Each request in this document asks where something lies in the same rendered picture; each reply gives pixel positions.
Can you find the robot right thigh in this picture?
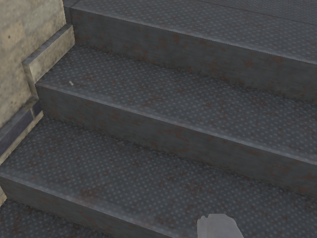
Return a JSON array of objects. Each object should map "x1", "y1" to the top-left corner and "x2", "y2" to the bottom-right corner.
[{"x1": 197, "y1": 213, "x2": 244, "y2": 238}]

